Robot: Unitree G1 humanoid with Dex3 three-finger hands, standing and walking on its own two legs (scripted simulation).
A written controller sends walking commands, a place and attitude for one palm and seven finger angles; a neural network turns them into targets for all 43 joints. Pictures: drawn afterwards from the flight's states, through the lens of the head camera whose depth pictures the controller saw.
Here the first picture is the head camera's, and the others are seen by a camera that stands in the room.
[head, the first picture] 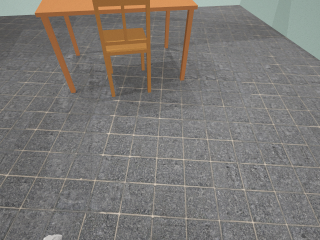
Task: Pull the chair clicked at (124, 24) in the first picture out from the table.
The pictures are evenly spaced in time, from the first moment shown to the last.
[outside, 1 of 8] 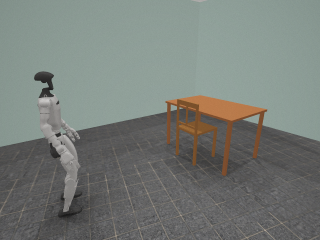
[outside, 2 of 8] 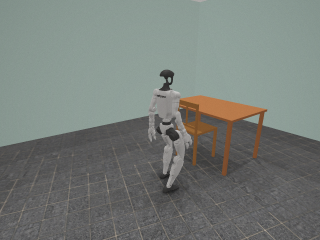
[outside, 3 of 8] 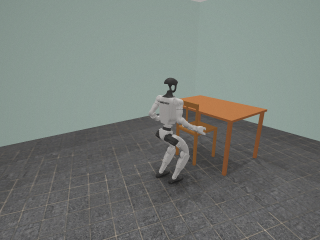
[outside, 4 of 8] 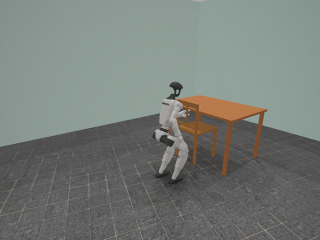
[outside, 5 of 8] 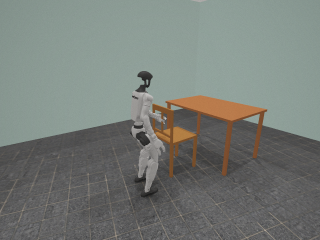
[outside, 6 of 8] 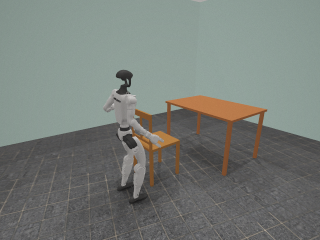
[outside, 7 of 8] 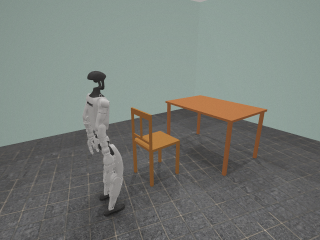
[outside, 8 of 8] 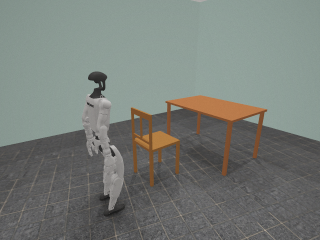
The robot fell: no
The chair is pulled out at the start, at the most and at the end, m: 0.00 0.72 0.72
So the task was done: yes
